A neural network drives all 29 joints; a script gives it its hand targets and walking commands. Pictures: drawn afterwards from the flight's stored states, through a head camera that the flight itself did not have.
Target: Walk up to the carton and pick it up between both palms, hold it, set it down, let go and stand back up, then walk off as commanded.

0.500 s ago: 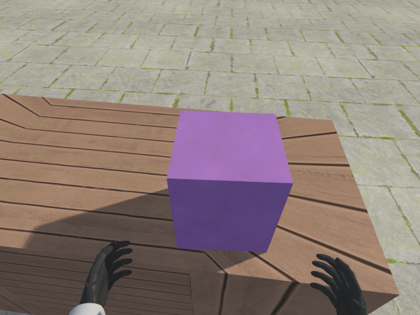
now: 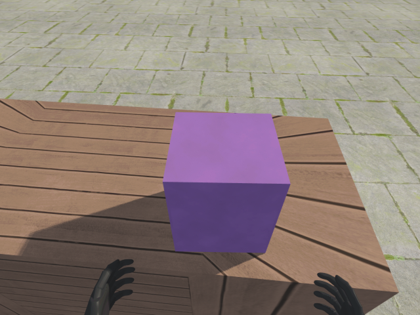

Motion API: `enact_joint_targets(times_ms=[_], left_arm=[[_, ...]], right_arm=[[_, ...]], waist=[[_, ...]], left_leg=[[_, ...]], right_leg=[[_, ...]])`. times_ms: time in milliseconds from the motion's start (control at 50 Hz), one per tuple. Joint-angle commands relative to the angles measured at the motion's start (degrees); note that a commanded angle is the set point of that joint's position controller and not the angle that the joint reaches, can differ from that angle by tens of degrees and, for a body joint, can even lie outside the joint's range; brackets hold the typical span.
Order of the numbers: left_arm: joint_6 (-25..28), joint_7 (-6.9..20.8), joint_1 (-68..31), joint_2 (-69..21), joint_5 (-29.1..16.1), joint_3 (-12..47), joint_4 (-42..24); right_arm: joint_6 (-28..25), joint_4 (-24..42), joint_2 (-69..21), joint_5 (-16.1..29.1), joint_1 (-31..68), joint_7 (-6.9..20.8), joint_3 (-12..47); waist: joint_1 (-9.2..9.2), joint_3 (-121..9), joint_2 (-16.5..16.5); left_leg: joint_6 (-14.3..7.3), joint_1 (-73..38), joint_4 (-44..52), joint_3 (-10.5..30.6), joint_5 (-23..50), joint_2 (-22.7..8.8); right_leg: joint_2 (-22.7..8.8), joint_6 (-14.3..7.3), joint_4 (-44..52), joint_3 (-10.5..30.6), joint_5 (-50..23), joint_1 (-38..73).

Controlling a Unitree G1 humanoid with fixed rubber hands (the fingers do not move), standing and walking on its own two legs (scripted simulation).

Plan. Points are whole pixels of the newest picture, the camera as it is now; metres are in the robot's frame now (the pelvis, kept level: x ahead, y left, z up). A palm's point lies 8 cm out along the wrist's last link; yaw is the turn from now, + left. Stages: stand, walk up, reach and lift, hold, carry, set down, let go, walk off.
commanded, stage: set down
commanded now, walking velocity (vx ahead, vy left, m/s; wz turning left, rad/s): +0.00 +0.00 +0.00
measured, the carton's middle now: (221, 184) +0.41 +0.03 +0.03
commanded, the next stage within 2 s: let go in 1.00 s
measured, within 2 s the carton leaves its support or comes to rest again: neither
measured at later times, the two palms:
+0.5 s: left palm out of the picture +0.15 +0.23 -0.05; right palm out of the picture +0.15 -0.20 -0.05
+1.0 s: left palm out of the picture +0.14 +0.23 -0.08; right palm out of the picture +0.14 -0.21 -0.08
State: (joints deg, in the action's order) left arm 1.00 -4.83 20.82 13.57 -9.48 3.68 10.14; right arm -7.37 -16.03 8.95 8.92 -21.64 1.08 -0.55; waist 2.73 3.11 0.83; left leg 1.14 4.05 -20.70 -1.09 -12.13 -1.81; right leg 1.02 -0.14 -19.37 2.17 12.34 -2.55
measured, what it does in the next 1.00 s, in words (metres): stands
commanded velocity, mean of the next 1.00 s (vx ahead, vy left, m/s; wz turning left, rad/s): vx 0.00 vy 0.00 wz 0.00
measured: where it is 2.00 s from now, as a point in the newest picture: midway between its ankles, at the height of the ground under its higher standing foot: outside the picture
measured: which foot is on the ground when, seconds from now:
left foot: down 0.00-1.00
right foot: down 0.00-1.00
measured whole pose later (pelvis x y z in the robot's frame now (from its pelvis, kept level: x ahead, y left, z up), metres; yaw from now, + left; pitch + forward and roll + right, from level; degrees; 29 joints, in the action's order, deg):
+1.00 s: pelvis +0.00 +0.01 +0.00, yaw +0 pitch -5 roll -1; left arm -6.0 -3.7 14.2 11.2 -2.4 2.3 25.1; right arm -10.2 -38.0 7.9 0.9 -13.6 2.1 -2.8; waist 2.3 4.7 1.2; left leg 0.6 5.4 -23.0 -1.7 -13.1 -1.6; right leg 0.6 0.5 -20.8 2.2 12.7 -3.6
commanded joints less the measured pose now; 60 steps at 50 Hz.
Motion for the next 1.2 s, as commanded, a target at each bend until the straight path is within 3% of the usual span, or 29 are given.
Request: enact_joint_targets(times_ms=[0,20,40,60,80,120,180,200,240,320,340,360,440,480,500,520,560,580,620,700,800,900,940,960,1000,1020,1100,1120,1180], left_arm=[[3.17,-0.09,-5.13,5.69,-0.14,-3.64,-11.72],[2.85,-0.67,-5.63,4.89,1.64,-3.45,-10.11],[4.21,-1.54,-5.71,5.45,-0.05,-3.83,-16.10],[3.87,-1.65,-4.75,4.36,0.67,-2.57,-14.72],[1.68,-0.39,-4.82,3.57,3.30,-2.65,-3.67],[2.06,-0.08,-5.94,4.90,1.90,-4.42,-5.74],[3.85,-0.86,-6.70,6.91,1.06,-4.88,-13.64],[2.03,0.33,-5.36,5.24,4.03,-4.48,-4.01],[2.38,0.00,-6.77,6.32,2.29,-4.14,-8.86],[1.02,-0.24,-6.23,4.56,4.30,-3.94,-5.40],[1.23,-0.53,-5.61,5.31,3.34,-3.82,-11.01],[-0.13,0.29,-5.65,4.14,4.31,-3.08,-3.37],[0.89,-0.36,-4.73,4.46,4.26,-3.52,-8.98],[-0.82,0.94,-7.36,4.64,4.35,-3.93,-1.15],[0.38,-0.15,-7.42,5.41,3.53,-3.87,-9.27],[-1.02,0.81,-7.07,4.25,5.53,-3.51,-0.84],[-0.62,0.02,-7.98,5.31,4.86,-3.72,-8.45],[-2.33,0.90,-9.76,3.28,5.86,-2.37,2.25],[-1.99,-0.26,-10.33,3.33,5.62,-2.86,-2.77],[-1.93,0.19,-9.97,3.61,5.41,-2.79,0.51],[-2.78,-0.04,-11.06,3.13,6.76,-2.90,0.17],[-3.92,1.58,-11.76,4.19,6.40,-4.18,6.39],[-3.79,0.74,-12.25,3.52,8.41,-4.82,3.48],[-3.31,0.06,-13.28,3.45,7.07,-3.86,-1.72],[-4.75,0.96,-11.90,2.04,8.12,-3.42,7.07],[-3.92,0.70,-12.69,3.87,6.96,-4.03,1.75],[-4.75,1.80,-13.19,3.84,6.85,-4.26,6.53],[-4.99,1.82,-13.96,3.79,6.84,-4.11,6.02],[-4.67,1.53,-14.56,4.01,7.30,-4.87,4.42]], right_arm=[[-3.92,10.84,7.34,-0.13,4.44,-0.19,-3.96],[-3.44,8.14,8.18,-0.33,5.27,0.37,-3.82],[-5.21,14.31,8.84,1.31,6.49,0.68,-4.21],[-5.37,12.12,8.53,0.74,6.07,1.07,-4.19],[-3.29,1.94,7.04,-1.35,4.82,0.42,-3.64],[-4.39,7.72,7.98,-1.14,6.36,0.24,-2.90],[-5.61,10.11,6.81,0.19,5.47,-0.02,-2.38],[-4.40,0.47,6.06,-1.38,3.63,-0.06,-1.42],[-5.81,6.07,6.12,-1.25,6.37,-0.25,-1.39],[-4.99,0.23,7.13,-2.21,5.53,0.59,-2.68],[-5.29,5.29,6.76,-1.35,5.39,0.34,-2.37],[-4.11,-1.59,6.90,-2.87,5.43,0.18,-3.25],[-6.11,1.92,7.34,-2.47,4.94,0.60,-3.73],[-4.54,-3.64,5.96,-4.62,6.03,-0.14,-2.12],[-6.34,2.84,7.60,-3.30,8.06,0.31,-3.27],[-5.02,-4.25,6.65,-4.61,6.49,0.00,-3.14],[-5.85,1.47,6.92,-3.65,7.51,0.25,-3.40],[-4.62,-6.33,6.66,-5.66,9.00,0.38,-3.45],[-4.65,-3.55,7.57,-5.52,10.08,0.88,-4.48],[-4.87,-6.30,6.52,-6.40,9.84,0.91,-3.77],[-5.96,-8.66,7.40,-6.64,12.04,1.04,-4.19],[-5.95,-11.84,5.93,-8.00,12.06,-0.11,-3.83],[-5.77,-13.18,6.38,-8.29,12.83,0.79,-4.57],[-6.63,-10.24,7.65,-7.08,14.03,1.00,-5.67],[-5.40,-16.70,8.01,-8.97,13.78,0.94,-4.67],[-6.47,-12.05,7.79,-7.85,13.89,1.05,-4.58],[-6.78,-14.49,7.55,-9.17,15.02,0.09,-4.88],[-6.69,-15.41,6.75,-8.91,15.38,0.05,-4.65],[-7.10,-15.25,6.79,-8.54,15.78,0.58,-4.53]], waist=[[-0.30,-3.51,0.87],[-0.17,-3.39,-2.07],[1.66,-7.02,-1.83],[1.04,-6.51,-3.34],[-0.88,-0.86,-3.31],[0.53,-2.98,0.94],[0.59,-7.68,-0.02],[-0.81,-3.83,-1.48],[0.02,-4.87,-0.29],[-0.42,-3.83,-4.06],[0.35,-5.60,-3.01],[-1.45,-1.46,-2.33],[0.24,-5.62,-3.61],[-0.61,-2.57,-0.29],[0.89,-7.22,-1.60],[-1.44,-1.59,-1.43],[-0.56,-4.48,-2.96],[-1.98,-1.66,-1.79],[-0.17,-2.58,-3.58],[-0.63,-2.28,-1.11],[-0.13,-5.30,-3.70],[-0.95,-2.96,0.98],[0.17,-4.56,-4.18],[0.18,-6.96,-4.28],[-0.83,-3.21,-3.81],[-0.39,-6.90,-1.87],[-1.16,-6.27,1.23],[-1.35,-5.54,-1.59],[-0.67,-6.23,-1.94]], left_leg=[[0.32,-4.69,1.81,-1.43,16.89,1.45],[1.15,-5.57,2.29,-1.29,16.29,1.21],[1.09,-4.87,1.54,-1.41,18.82,1.02],[1.67,-5.59,1.36,-1.41,20.30,1.28],[1.73,-5.05,1.65,-1.76,17.20,2.34],[0.18,-4.51,1.35,-2.46,16.68,2.44],[0.74,-4.41,0.13,-2.45,20.29,2.54],[0.83,-4.63,0.89,-2.29,17.57,3.21],[0.23,-4.61,0.79,-1.69,17.46,2.43],[1.13,-4.20,1.56,-2.37,17.43,2.13],[1.06,-4.48,1.26,-1.57,19.19,1.89],[1.31,-3.78,1.59,-1.36,16.71,1.85],[1.71,-5.18,0.75,-2.20,21.92,1.99],[0.87,-3.55,1.15,-1.74,16.86,2.08],[1.18,-4.84,0.80,-1.67,19.35,1.18],[1.24,-5.09,0.88,-1.78,17.48,1.50],[1.21,-4.27,0.91,-1.90,17.42,1.59],[0.77,-4.08,1.54,-1.71,12.65,1.38],[1.50,-3.38,2.47,-1.68,12.12,0.64],[1.12,-2.54,1.11,-2.14,14.83,1.19],[1.36,-3.24,1.08,-2.35,14.08,1.25],[0.06,-2.53,0.94,-2.86,12.09,1.68],[1.54,-3.98,1.03,-2.39,13.55,1.14],[1.60,-3.94,0.92,-2.18,14.89,0.66],[1.65,-3.10,0.79,-2.47,14.25,0.84],[1.12,-3.39,0.26,-2.37,14.09,0.76],[0.43,-3.29,-0.12,-2.49,14.46,1.24],[0.64,-3.00,0.31,-2.70,13.09,1.50],[0.86,-3.20,0.11,-2.32,14.43,1.41]], right_leg=[[0.02,-1.25,5.62,-0.57,-7.65,-5.77],[0.52,-2.04,5.58,-1.04,-5.97,-6.55],[0.66,-1.97,4.58,-1.24,-7.81,-5.52],[0.75,-2.04,4.80,-1.35,-8.95,-5.81],[0.16,-1.84,5.87,-0.49,-6.31,-6.62],[-0.47,-0.68,5.50,-0.48,-9.50,-5.32],[-0.28,-0.53,4.04,-0.37,-14.97,-3.27],[-0.92,-0.60,4.53,0.21,-14.73,-3.29],[-0.43,-0.27,4.94,-0.60,-12.38,-5.11],[-0.03,-1.31,5.08,-0.83,-9.49,-4.60],[0.18,-1.21,4.87,-1.25,-10.54,-3.16],[0.00,-1.53,5.61,-0.91,-8.13,-5.02],[0.08,-1.55,4.47,-1.55,-13.84,-3.62],[-0.48,-0.68,5.08,-0.89,-10.64,-4.24],[-0.05,-0.87,4.27,-2.03,-10.91,-3.77],[-0.13,-1.05,5.65,-1.40,-9.20,-5.14],[-0.20,-1.02,4.79,-1.89,-10.01,-3.91],[-0.18,-1.04,5.50,-1.69,-5.43,-5.88],[0.30,-1.88,5.11,-2.37,-3.06,-6.25],[-0.02,-1.36,5.01,-1.57,-6.61,-5.86],[0.53,-1.24,3.60,-2.75,-7.35,-4.70],[-0.52,-0.18,4.27,-1.74,-8.14,-5.06],[0.31,-1.03,3.22,-2.91,-6.49,-5.59],[0.79,-1.27,2.67,-3.30,-7.20,-5.35],[0.76,-1.38,2.63,-2.97,-7.29,-5.60],[0.90,-0.97,2.59,-3.10,-8.63,-4.82],[0.37,-0.21,2.15,-2.96,-10.78,-4.84],[0.05,-0.22,2.46,-2.86,-9.08,-4.78],[0.45,-0.79,2.16,-3.29,-9.47,-4.64]])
